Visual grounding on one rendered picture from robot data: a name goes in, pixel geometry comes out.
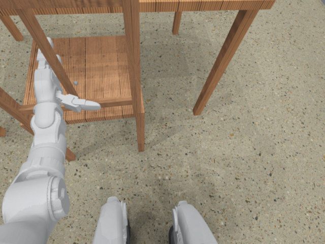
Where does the left robot hand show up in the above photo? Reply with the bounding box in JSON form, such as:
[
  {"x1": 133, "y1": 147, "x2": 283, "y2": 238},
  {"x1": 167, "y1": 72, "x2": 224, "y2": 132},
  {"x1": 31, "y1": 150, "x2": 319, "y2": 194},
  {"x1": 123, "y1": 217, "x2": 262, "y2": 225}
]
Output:
[{"x1": 34, "y1": 37, "x2": 101, "y2": 112}]

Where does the table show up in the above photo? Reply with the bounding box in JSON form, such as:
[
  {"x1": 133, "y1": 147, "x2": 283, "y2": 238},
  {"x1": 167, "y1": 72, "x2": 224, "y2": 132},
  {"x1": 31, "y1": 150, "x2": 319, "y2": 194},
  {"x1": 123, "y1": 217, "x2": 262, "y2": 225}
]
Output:
[{"x1": 0, "y1": 0, "x2": 276, "y2": 137}]

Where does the left robot forearm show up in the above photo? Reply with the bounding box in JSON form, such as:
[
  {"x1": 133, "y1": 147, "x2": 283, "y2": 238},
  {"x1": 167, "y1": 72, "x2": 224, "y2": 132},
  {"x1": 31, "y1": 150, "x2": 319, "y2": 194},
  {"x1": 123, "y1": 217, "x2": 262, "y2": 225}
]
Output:
[{"x1": 2, "y1": 102, "x2": 67, "y2": 224}]

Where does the robot right shin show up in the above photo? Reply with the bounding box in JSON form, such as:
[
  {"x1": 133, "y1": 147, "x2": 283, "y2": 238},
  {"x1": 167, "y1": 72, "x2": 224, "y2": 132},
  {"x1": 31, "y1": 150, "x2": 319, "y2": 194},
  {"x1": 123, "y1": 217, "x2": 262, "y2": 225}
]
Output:
[{"x1": 173, "y1": 201, "x2": 187, "y2": 244}]

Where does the robot left upper arm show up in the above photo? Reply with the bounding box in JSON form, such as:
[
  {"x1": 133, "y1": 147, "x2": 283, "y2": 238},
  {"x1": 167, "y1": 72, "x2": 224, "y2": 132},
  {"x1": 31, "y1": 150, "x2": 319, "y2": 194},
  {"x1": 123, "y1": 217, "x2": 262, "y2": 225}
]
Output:
[{"x1": 0, "y1": 176, "x2": 70, "y2": 244}]

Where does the robot left thigh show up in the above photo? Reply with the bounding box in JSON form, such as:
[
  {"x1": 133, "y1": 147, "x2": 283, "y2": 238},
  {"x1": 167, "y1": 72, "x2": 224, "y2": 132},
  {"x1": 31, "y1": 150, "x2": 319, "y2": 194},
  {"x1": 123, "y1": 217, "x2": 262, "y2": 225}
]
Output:
[{"x1": 92, "y1": 200, "x2": 127, "y2": 244}]

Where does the chair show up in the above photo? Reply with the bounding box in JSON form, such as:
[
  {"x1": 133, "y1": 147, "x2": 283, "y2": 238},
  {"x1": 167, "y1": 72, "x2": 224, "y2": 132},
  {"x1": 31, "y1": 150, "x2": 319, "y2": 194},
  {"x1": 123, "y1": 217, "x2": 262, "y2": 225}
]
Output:
[{"x1": 0, "y1": 0, "x2": 145, "y2": 161}]

